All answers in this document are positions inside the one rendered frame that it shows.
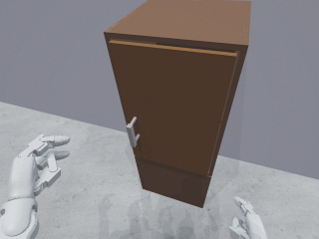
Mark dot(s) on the robot left forearm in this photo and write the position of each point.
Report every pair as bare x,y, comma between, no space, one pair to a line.
19,220

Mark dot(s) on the handle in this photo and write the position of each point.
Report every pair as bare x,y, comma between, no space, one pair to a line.
131,133

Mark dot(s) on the robot left hand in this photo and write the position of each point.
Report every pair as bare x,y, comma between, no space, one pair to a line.
24,169

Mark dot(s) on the cupboard door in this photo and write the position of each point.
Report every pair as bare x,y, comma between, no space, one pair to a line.
178,96

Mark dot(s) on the robot right hand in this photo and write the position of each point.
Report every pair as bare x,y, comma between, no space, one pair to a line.
251,223

